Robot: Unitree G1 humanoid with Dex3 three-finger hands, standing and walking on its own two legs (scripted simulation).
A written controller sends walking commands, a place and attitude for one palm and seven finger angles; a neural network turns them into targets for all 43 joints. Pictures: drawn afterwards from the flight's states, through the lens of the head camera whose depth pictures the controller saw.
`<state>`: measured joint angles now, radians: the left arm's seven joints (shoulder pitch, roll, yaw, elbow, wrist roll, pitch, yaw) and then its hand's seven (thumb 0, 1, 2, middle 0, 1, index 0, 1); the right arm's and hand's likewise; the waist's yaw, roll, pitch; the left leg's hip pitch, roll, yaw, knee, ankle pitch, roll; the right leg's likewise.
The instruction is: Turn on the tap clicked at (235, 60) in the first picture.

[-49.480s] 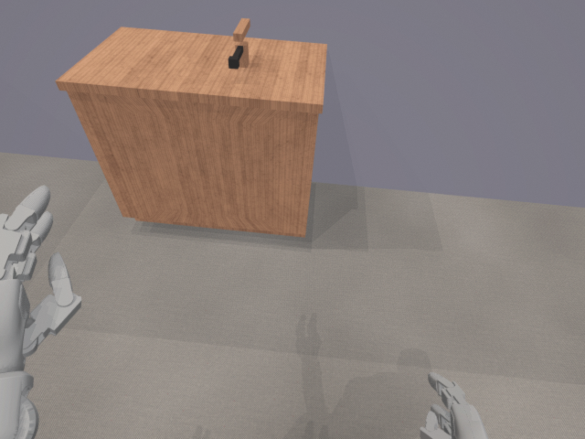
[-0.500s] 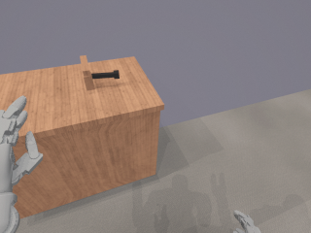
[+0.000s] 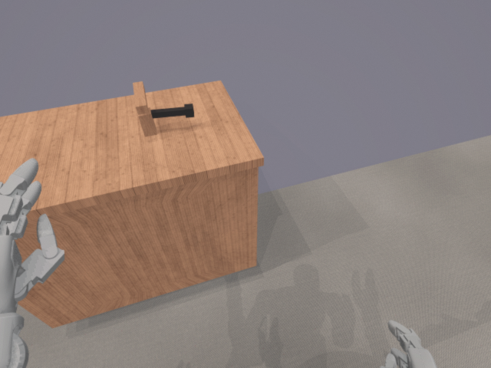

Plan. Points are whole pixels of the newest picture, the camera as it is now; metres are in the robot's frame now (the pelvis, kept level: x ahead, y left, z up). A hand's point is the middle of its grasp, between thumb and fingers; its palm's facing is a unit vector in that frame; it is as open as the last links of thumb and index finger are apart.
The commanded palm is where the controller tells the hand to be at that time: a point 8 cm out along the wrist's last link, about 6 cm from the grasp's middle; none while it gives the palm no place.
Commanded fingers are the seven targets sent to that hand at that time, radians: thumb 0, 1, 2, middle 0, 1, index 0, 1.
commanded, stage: stop stepping back and stand still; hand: left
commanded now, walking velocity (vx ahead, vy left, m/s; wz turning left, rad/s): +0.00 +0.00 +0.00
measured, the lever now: (189, 110) +0.78 +0.22 +0.01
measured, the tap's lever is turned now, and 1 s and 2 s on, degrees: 80 80 80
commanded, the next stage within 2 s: stand and check the lever's angle in 0.60 s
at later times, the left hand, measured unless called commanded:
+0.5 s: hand (39, 233) +0.24 +0.29 +0.16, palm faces +0.37 -0.85 -0.37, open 7.5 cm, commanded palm +0.19 +0.33 +0.18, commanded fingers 0.00 0.90 0.90 -0.20 -0.30 -0.20 -0.30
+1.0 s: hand (40, 235) +0.24 +0.29 +0.16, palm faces +0.37 -0.85 -0.37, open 7.5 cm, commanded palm +0.19 +0.32 +0.18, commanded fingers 0.00 0.90 0.90 -0.20 -0.30 -0.20 -0.30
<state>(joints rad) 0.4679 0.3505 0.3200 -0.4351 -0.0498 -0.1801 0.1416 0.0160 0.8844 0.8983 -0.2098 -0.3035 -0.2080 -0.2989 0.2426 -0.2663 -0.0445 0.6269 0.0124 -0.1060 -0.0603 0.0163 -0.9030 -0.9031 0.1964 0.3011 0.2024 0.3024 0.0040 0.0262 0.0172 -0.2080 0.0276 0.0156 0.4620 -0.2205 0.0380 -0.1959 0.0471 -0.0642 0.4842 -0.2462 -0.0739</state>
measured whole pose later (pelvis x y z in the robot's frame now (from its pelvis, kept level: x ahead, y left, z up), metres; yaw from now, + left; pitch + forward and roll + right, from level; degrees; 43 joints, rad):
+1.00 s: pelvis +0.02 +0.05 +0.01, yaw -1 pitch -1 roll -1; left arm 0.47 0.34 0.30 -0.43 -0.05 -0.12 0.14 0.02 0.89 0.90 -0.21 -0.30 -0.21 -0.30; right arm 0.20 -0.21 -0.01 0.61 0.00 -0.06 -0.07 0.02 -0.90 -0.90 0.20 0.30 0.20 0.30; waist 0.01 0.02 0.00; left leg -0.18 0.00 0.05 0.43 -0.23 0.03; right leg -0.14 0.02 -0.02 0.36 -0.21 -0.01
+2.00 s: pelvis +0.02 +0.06 +0.01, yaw -1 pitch -1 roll -1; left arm 0.46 0.34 0.30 -0.44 -0.05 -0.10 0.15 0.02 0.89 0.90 -0.21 -0.30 -0.21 -0.30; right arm 0.18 -0.20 0.00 0.61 0.00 -0.05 -0.07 0.02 -0.90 -0.90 0.20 0.30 0.20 0.30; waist 0.02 0.02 0.01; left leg -0.19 -0.01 0.05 0.42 -0.22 0.04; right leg -0.14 0.01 -0.02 0.34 -0.19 0.00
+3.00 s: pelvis +0.02 +0.05 +0.01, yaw -1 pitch -1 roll -1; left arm 0.46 0.34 0.30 -0.42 -0.05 -0.11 0.15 0.02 0.89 0.90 -0.21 -0.30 -0.21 -0.30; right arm 0.19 -0.21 0.00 0.61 0.00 -0.06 -0.07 0.02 -0.90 -0.90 0.20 0.30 0.20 0.30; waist 0.02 0.04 0.00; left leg -0.19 0.00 0.05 0.41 -0.21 0.04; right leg -0.14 0.02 -0.02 0.34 -0.19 0.00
